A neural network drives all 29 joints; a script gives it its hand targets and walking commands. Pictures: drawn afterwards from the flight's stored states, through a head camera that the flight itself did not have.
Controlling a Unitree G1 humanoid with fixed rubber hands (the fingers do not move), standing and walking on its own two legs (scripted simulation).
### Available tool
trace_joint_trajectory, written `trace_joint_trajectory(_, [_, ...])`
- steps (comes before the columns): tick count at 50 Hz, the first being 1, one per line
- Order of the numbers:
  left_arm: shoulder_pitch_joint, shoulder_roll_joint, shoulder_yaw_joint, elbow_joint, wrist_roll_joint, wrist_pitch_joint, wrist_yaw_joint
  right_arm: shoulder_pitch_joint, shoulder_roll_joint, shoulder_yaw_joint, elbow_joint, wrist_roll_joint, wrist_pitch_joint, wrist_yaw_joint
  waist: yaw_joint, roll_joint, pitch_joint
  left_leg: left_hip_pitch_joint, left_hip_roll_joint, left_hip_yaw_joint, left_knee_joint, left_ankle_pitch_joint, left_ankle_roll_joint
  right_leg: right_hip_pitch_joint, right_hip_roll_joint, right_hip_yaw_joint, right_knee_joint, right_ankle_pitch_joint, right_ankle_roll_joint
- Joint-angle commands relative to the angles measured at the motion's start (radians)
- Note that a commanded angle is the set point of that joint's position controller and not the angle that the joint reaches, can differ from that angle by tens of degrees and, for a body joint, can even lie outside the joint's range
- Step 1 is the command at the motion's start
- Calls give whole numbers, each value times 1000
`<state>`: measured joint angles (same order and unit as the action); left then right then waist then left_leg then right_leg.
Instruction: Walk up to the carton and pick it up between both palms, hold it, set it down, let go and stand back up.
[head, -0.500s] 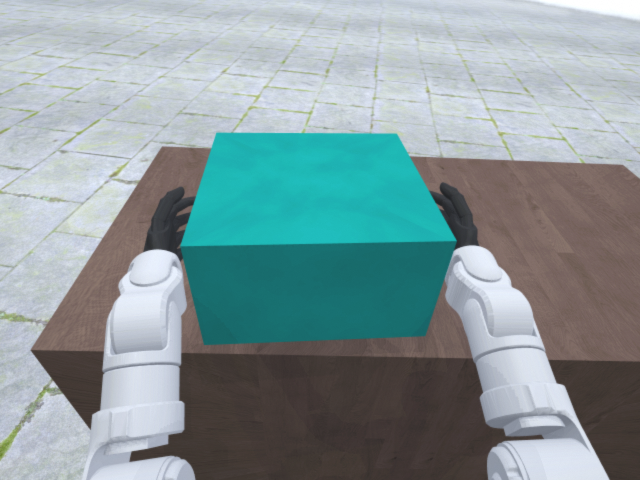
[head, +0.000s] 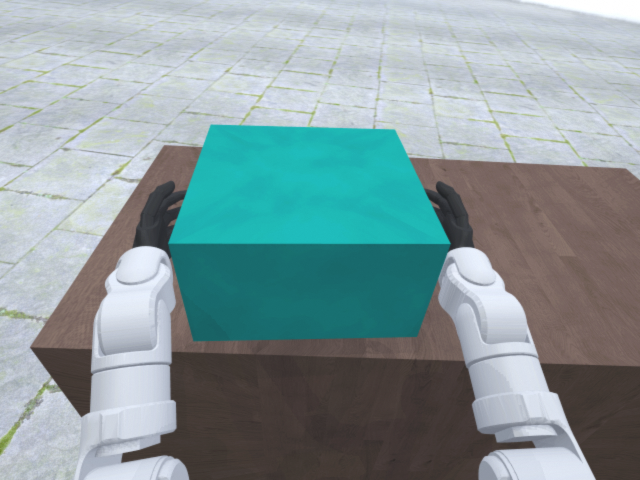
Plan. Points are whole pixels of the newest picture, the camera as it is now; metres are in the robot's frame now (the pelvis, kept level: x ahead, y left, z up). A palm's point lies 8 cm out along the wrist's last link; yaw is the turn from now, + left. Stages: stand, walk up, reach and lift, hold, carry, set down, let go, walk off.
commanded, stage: hold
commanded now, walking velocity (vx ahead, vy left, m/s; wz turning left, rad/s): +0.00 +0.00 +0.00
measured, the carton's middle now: (306, 222) +0.41 +0.00 +0.17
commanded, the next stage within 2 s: none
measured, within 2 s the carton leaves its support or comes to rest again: neither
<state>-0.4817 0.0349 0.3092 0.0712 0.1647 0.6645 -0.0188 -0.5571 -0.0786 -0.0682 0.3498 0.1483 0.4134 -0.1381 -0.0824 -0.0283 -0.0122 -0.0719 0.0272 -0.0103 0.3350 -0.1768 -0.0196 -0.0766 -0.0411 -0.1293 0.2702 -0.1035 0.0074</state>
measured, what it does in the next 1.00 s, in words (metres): stands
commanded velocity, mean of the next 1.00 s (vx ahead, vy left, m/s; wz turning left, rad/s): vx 0.00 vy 0.00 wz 0.00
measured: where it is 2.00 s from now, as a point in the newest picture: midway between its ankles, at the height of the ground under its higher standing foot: outside the picture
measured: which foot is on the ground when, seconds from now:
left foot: down 0.00-1.00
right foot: down 0.00-1.00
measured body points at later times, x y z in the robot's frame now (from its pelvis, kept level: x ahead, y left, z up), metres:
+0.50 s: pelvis +0.00 +0.00 +0.00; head -0.03 +0.01 +0.45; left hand +0.36 +0.17 +0.16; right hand +0.36 -0.18 +0.17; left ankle +0.01 +0.13 -0.75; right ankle +0.03 -0.12 -0.75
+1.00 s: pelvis +0.00 +0.00 +0.00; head -0.04 +0.02 +0.45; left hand +0.36 +0.18 +0.17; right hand +0.36 -0.18 +0.17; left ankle +0.01 +0.13 -0.75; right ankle +0.03 -0.12 -0.75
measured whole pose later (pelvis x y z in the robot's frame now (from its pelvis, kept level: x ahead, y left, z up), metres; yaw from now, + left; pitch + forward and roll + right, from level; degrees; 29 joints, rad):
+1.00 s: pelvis +0.00 +0.00 +0.00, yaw -1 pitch -5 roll -1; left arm -0.46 0.02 0.29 0.03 0.18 0.68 -0.02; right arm -0.53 -0.09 -0.06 0.32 0.16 0.42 -0.13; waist -0.08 -0.02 0.00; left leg -0.07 0.03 0.00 0.34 -0.18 -0.02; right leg -0.07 -0.04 -0.12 0.27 -0.10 0.01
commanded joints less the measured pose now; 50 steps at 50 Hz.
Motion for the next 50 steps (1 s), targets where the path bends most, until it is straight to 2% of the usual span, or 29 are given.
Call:
trace_joint_trajectory(1, [-705,-477,-535,-212,-140,-51,-165,-712,484,376,-301,112,-68,146,-11,82,-398,-8,-85,9,-55,233,-47,237,89,54,10,154,5])
trace_joint_trajectory(8, [-732,-492,-593,-283,-179,-64,-138,-739,489,408,-390,147,-81,152,-7,94,-476,49,-85,2,-18,324,-58,206,102,48,19,200,1])
trace_joint_trajectory(16, [-685,-465,-537,-227,-147,-43,-147,-733,486,404,-330,119,-72,157,18,44,-410,-42,-84,21,-65,188,-20,244,83,69,9,145,3])
trace_joint_trajectory(21, [-707,-463,-536,-237,-161,-48,-155,-755,515,414,-354,124,-77,147,15,37,-449,-64,-94,26,-62,188,-12,291,76,78,19,192,11])
trace_joint_trajectory(26, [-732,-459,-550,-253,-179,-62,-154,-747,527,417,-374,125,-75,137,1,44,-485,-66,-102,22,-53,203,-16,310,73,79,31,238,18])
trace_joint_trajectory(33, [-711,-452,-532,-224,-156,-56,-167,-709,506,389,-328,100,-64,136,-14,54,-428,-67,-98,18,-67,175,-24,296,72,72,22,203,16])
trace_joint_trajectory(38, [-716,-467,-546,-237,-158,-57,-168,-715,500,388,-343,109,-69,138,-18,71,-433,-33,-94,12,-55,218,-39,277,81,60,22,202,12])
trace_joint_trajectory(44, [-722,-481,-572,-257,-168,-63,-151,-724,488,398,-367,124,-75,148,-11,85,-450,19,-87,4,-36,270,-51,224,94,49,19,185,5])
trace_joint_trajectory(50, [-700,-477,-553,-233,-150,-50,-147,-730,479,398,-336,120,-75,160,8,69,-415,1,-80,11,-52,229,-38,211,92,54,9,137,0])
